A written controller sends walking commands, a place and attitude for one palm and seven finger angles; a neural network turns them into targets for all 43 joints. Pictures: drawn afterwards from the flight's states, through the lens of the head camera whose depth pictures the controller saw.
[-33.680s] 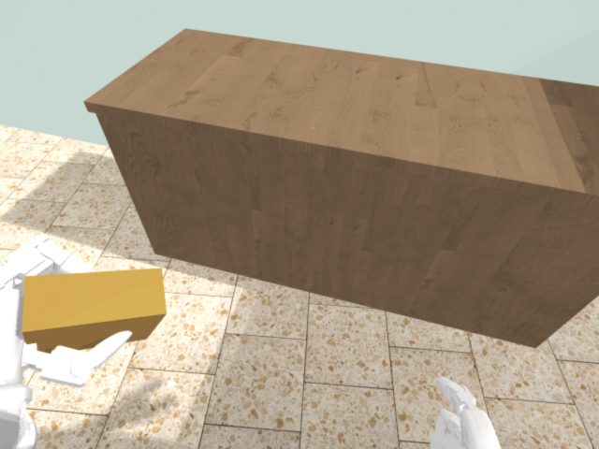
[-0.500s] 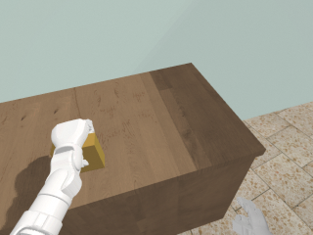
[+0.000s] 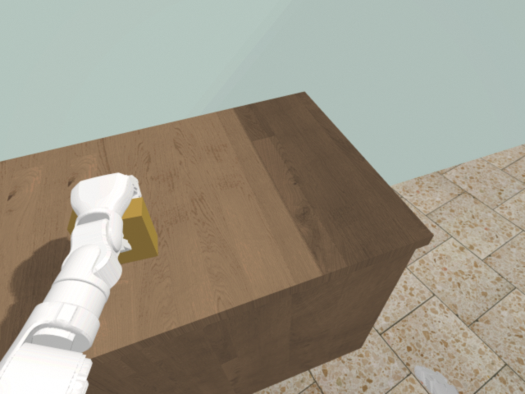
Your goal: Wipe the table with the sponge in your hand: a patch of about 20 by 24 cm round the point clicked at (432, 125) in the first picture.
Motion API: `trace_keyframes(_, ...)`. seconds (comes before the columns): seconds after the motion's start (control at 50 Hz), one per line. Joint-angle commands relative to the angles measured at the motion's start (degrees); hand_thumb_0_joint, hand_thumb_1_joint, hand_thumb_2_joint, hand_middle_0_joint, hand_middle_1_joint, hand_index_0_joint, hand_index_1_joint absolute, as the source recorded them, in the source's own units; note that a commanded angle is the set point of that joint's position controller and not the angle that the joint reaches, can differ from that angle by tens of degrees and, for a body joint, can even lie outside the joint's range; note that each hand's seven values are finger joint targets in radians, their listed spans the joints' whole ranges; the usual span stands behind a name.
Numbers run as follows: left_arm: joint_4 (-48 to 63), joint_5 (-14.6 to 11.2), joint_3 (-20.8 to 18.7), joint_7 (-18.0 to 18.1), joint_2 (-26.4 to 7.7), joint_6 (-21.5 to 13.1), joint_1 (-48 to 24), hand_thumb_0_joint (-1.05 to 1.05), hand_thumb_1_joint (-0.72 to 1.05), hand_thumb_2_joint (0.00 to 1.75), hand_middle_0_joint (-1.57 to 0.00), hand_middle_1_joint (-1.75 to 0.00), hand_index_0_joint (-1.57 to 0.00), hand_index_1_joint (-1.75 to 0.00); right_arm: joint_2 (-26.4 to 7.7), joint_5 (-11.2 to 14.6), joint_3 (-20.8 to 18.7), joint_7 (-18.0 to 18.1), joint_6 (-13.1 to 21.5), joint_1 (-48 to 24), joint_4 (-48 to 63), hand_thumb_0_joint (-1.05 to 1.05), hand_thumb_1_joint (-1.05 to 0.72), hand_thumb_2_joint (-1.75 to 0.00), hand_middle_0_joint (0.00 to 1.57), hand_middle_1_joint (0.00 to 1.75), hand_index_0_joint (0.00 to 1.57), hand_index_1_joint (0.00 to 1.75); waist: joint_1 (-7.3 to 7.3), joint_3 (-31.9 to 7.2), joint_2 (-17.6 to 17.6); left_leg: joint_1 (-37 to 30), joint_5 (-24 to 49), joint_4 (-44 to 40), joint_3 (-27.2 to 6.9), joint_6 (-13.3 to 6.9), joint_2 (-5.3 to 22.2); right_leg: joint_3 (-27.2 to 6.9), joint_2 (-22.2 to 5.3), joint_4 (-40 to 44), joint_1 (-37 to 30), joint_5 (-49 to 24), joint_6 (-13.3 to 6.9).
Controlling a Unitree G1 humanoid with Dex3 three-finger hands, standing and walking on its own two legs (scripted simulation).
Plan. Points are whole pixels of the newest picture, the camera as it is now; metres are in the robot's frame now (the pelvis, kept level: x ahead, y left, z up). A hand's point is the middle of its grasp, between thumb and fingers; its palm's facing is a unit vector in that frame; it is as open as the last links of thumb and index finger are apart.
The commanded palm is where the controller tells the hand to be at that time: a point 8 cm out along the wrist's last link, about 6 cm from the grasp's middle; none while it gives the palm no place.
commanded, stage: wipe forward along the middle lane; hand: left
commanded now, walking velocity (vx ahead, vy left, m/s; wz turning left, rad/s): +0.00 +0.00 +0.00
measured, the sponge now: (120, 240) +0.35 +0.29 +0.02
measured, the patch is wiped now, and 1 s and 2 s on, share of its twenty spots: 0.90 0.95 0.95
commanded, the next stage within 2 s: slide back across to the first lane in 0.58 s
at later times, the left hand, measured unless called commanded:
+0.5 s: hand (112, 194) +0.42 +0.31 +0.07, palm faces -0.10 -0.02 -0.99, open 9.2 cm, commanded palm +0.41 +0.31 +0.10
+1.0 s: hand (98, 185) +0.44 +0.34 +0.08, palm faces -0.10 +0.02 -0.99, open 9.2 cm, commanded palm +0.41 +0.35 +0.13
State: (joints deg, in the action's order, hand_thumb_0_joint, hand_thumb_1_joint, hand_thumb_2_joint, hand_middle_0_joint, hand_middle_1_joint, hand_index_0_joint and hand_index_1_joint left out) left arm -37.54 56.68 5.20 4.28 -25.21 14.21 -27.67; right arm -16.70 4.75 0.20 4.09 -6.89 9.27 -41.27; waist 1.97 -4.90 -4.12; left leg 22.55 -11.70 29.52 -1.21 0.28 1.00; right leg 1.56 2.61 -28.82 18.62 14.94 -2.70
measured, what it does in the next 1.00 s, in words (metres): stands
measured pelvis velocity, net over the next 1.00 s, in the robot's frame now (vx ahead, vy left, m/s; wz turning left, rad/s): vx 0.02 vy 0.03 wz -0.01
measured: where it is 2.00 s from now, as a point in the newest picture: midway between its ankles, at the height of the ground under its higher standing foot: outside the picture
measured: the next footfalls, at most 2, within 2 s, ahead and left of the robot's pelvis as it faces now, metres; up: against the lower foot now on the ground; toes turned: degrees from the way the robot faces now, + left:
none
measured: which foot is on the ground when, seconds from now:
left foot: down 0.00-1.00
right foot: down 0.00-1.00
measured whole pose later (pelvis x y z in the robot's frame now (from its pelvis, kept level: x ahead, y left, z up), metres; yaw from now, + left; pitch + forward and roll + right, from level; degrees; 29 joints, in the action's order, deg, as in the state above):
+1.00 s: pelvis +0.02 +0.03 +0.00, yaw -1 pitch +9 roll -1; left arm -54.9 61.3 -0.5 6.8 -32.4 10.1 -40.6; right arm -15.0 4.1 0.2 2.9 -7.8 12.3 -41.6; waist -2.2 -5.2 -2.4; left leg 26.4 -13.1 30.4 -0.1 -1.4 0.2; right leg 0.4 1.8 -26.9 21.4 14.7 -0.8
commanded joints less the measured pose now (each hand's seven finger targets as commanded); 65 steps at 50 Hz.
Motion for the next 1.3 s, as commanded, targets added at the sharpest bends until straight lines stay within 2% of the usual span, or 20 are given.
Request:
trace_keyframes(0.0, 1.3, 2.7, -4.9, 2.9, -15.8, 0.4, -21.4, 0.00, 0.10, 1.30, -1.20, -1.60, -1.20, -1.60, -7.0, 0.1, -2.2, 0.7, 2.5, -6.5, 7.4, 0.00, -0.90, -0.90, 0.20, 0.30, 0.20, 0.30, -1.20, -9.6, 6.8, -4.1, 1.0, -2.7, -0.3, -3.3, -2.6, -4.2, -1.2, 6.6, -1.3, -5.0, -0.7)
trace_keyframes(0.06, -1.3, 3.5, -2.8, 3.0, -14.0, 0.0, -21.9, 0.00, 0.10, 1.30, -1.20, -1.60, -1.20, -1.60, -6.8, 0.0, -2.2, 0.6, 2.3, -5.6, 7.3, 0.00, -0.90, -0.90, 0.20, 0.30, 0.20, 0.30, -1.31, -10.2, 5.4, -4.4, 1.4, -2.3, -0.1, -3.3, -2.6, -3.6, -1.4, 6.4, -0.4, -5.2, -0.8)
trace_keyframes(0.16, -4.7, 3.8, -2.8, 3.2, -15.0, -0.8, -27.0, 0.00, 0.10, 1.30, -1.20, -1.60, -1.20, -1.60, -6.9, -0.2, -2.3, 0.7, 2.1, -4.0, 6.9, 0.00, -0.90, -0.90, 0.20, 0.30, 0.20, 0.30, -2.24, -11.9, 5.0, -4.5, 1.9, -1.8, -0.1, -3.4, -2.3, -3.2, -1.4, 6.0, 0.0, -5.8, -0.7)
trace_keyframes(0.2, -4.6, 3.3, -5.7, 3.3, -17.5, -1.7, -26.6, 0.00, 0.10, 1.30, -1.20, -1.60, -1.20, -1.60, -6.9, -0.3, -2.5, 0.8, 2.1, -3.6, 6.9, 0.00, -0.90, -0.90, 0.20, 0.30, 0.20, 0.30, -1.55, -14.9, 5.2, -4.8, 4.3, -1.6, -0.1, -3.4, -2.3, -3.3, -1.5, 5.5, -2.4, -9.4, -0.8)
trace_keyframes(0.28, -7.4, 3.8, -4.2, 3.7, -16.4, -1.8, -27.4, 0.00, 0.10, 1.30, -1.20, -1.60, -1.20, -1.60, -7.1, -0.4, -2.6, 0.6, 1.6, -2.6, 6.6, 0.00, -0.90, -0.90, 0.20, 0.30, 0.20, 0.30, -2.57, -13.7, 5.8, -4.1, 4.5, -0.9, 0.1, -3.3, -2.0, -3.1, -1.4, 5.3, -0.8, -10.4, -0.4)
trace_keyframes(0.44, -9.9, 5.4, -5.3, 3.8, -19.4, -2.6, -30.6, 0.00, 0.10, 1.30, -1.20, -1.60, -1.20, -1.60, -7.7, -0.7, -3.0, 0.1, 0.9, -0.3, 5.7, 0.00, -0.90, -0.90, 0.20, 0.30, 0.20, 0.30, -3.40, -14.2, 4.3, -4.1, 7.6, -0.1, 0.0, -3.4, -1.8, -2.5, -1.2, 4.4, 0.0, -13.7, -0.7)
trace_keyframes(0.5, -10.1, 4.9, -7.0, 3.7, -20.4, -2.9, -29.9, 0.00, 0.10, 1.30, -1.20, -1.60, -1.20, -1.60, -7.7, -0.7, -3.3, 0.0, 0.9, 0.0, 5.8, 0.00, -0.90, -0.90, 0.20, 0.30, 0.20, 0.30, -2.64, -15.9, 3.7, -4.5, 9.8, -0.1, -0.1, -3.3, -1.7, -2.5, -1.2, 4.0, -1.1, -15.8, -1.0)
trace_keyframes(0.56, -11.1, 5.6, -3.6, 3.7, -17.5, -2.8, -32.7, 0.00, 0.10, 1.30, -1.20, -1.60, -1.20, -1.60, -7.6, -0.8, -3.4, -0.2, 0.6, 1.0, 5.4, 0.00, -0.90, -0.90, 0.20, 0.30, 0.20, 0.30, -4.15, -14.9, 2.8, -5.6, 9.4, 0.4, -0.3, -3.3, -1.4, -1.9, -0.9, 4.0, 1.9, -13.8, -0.9)
trace_keyframes(0.6, -10.4, 5.2, -4.2, 3.7, -17.2, -3.2, -32.9, 0.00, 0.10, 1.30, -1.20, -1.60, -1.20, -1.60, -7.5, -0.9, -3.6, -0.3, 0.8, 1.0, 5.5, 0.00, -0.90, -0.90, 0.20, 0.30, 0.20, 0.30, -3.69, -15.6, 2.0, -6.2, 10.8, 0.2, -0.6, -3.3, -1.3, -1.6, -0.7, 3.8, 2.0, -14.1, -1.3)
trace_keyframes(0.62, -11.8, 5.7, -5.3, 3.8, -19.4, -3.0, -32.7, 0.00, 0.10, 1.30, -1.20, -1.60, -1.20, -1.60, -8.1, -1.1, -3.7, -0.2, 0.6, 2.0, 5.1, 0.00, -0.90, -0.90, 0.20, 0.30, 0.20, 0.30, -3.73, -16.2, 2.3, -6.4, 10.6, 0.6, -0.7, -3.3, -1.2, -1.4, -0.6, 3.6, 2.1, -13.4, -1.2)
trace_keyframes(0.64, -11.8, 5.7, -3.8, 4.0, -18.2, -3.0, -35.2, 0.00, 0.10, 1.30, -1.20, -1.60, -1.20, -1.60, -7.8, -1.0, -3.5, -0.2, 0.6, 2.0, 5.1, 0.00, -0.90, -0.90, 0.20, 0.30, 0.20, 0.30, -4.68, -15.6, 2.5, -5.8, 9.5, 0.6, -0.5, -3.2, -1.1, -1.4, -0.7, 3.7, 3.1, -12.4, -1.0)
trace_keyframes(0.74, -9.9, 4.9, -8.5, 4.9, -22.6, -3.9, -32.6, 0.00, 0.10, 1.30, -1.20, -1.60, -1.20, -1.60, -7.9, -1.2, -3.9, -0.2, 0.5, 2.1, 5.5, 0.00, -0.90, -0.90, 0.20, 0.30, 0.20, 0.30, -2.49, -20.3, 2.9, -7.3, 12.0, 0.4, -0.7, -3.2, -1.1, -1.5, -0.6, 3.3, -0.8, -14.1, -1.1)
trace_keyframes(0.8, -7.8, 4.5, -8.6, 5.0, -22.8, -4.0, -34.6, 0.00, 0.10, 1.30, -1.20, -1.60, -1.20, -1.60, -7.7, -0.8, -3.7, -0.2, 0.8, 0.9, 5.9, 0.00, -0.90, -0.90, 0.20, 0.30, 0.20, 0.30, -2.53, -18.8, 1.6, -7.4, 11.5, -0.6, -0.9, -3.3, -1.1, -1.3, -0.7, 3.8, -0.7, -13.0, -1.2)
trace_keyframes(0.86, -9.4, 6.1, -9.5, 5.1, -26.6, -2.9, -35.5, 0.00, 0.10, 1.30, -1.20, -1.60, -1.20, -1.60, -8.2, -0.7, -3.3, -0.2, 0.6, 1.0, 5.6, 0.00, -0.90, -0.90, 0.20, 0.30, 0.20, 0.30, -2.67, -16.8, 1.5, -6.6, 9.0, -1.5, -1.0, -3.4, -1.3, -1.4, -0.7, 4.8, -0.5, -9.6, -1.0)
trace_keyframes(0.92, -8.1, 6.4, -9.9, 4.7, -27.9, -3.0, -35.5, 0.00, 0.10, 1.30, -1.20, -1.60, -1.20, -1.60, -8.2, -0.8, -3.3, -0.1, 1.1, 0.7, 5.9, 0.00, -0.90, -0.90, 0.20, 0.30, 0.20, 0.30, -2.08, -17.8, -1.4, -8.6, 10.4, -1.7, -1.2, -3.5, -1.4, -1.3, -0.6, 4.9, -1.4, -9.7, -1.4)
trace_keyframes(0.98, -8.6, 5.5, -10.3, 3.4, -28.6, -2.9, -33.8, 0.00, 0.10, 1.30, -1.20, -1.60, -1.20, -1.60, -8.1, -0.7, -3.2, -0.2, 1.1, 0.6, 6.0, 0.00, -0.90, -0.90, 0.20, 0.30, 0.20, 0.30, -2.04, -18.0, -0.4, -8.6, 10.0, -1.9, -0.8, -3.5, -1.5, -1.9, -0.9, 5.7, -3.2, -11.0, -1.1)
trace_keyframes(1.02, -7.1, 3.6, -11.7, 2.0, -30.0, -4.2, -32.9, 0.00, 0.10, 1.30, -1.20, -1.60, -1.20, -1.60, -8.5, -0.7, -3.4, 0.2, 1.5, 1.1, 6.5, 0.00, -0.90, -0.90, 0.20, 0.30, 0.20, 0.30, -2.06, -19.6, 1.0, -9.6, 11.6, -1.7, -0.9, -3.9, -1.6, -1.9, -1.0, 5.8, -5.5, -13.9, -1.0)
trace_keyframes(1.08, -7.3, 4.1, -11.2, 0.1, -30.4, -6.0, -33.3, 0.00, 0.10, 1.30, -1.20, -1.60, -1.20, -1.60, -8.7, -0.6, -3.4, 0.5, 1.4, 1.6, 6.0, 0.00, -0.90, -0.90, 0.20, 0.30, 0.20, 0.30, -3.28, -17.2, 1.1, -9.3, 11.4, -1.7, -0.6, -3.9, -1.5, -2.1, -1.2, 6.3, -4.2, -14.6, -0.8)
trace_keyframes(1.22, -2.9, 4.5, -13.6, -2.0, -32.3, -11.0, -29.3, 0.00, 0.10, 1.30, -1.20, -1.60, -1.20, -1.60, -9.1, -1.1, -4.3, 0.8, 1.3, 2.9, 5.7, 0.00, -0.90, -0.90, 0.20, 0.30, 0.20, 0.30, -2.40, -18.5, -2.3, -13.2, 19.1, -0.1, -0.5, -4.1, -1.5, -1.9, -0.9, 5.5, -4.6, -21.3, -1.8)
trace_keyframes(1.28, -1.6, 4.0, -13.8, -2.0, -31.6, -11.8, -28.5, 0.00, 0.10, 1.30, -1.20, -1.60, -1.20, -1.60, -8.9, -1.1, -4.4, 0.5, 0.9, 2.5, 5.8, 0.00, -0.90, -0.90, 0.20, 0.30, 0.20, 0.30, -2.45, -17.6, -1.4, -13.3, 20.8, -0.1, -0.6, -3.7, -1.3, -1.5, -0.9, 5.2, -3.6, -22.0, -1.7)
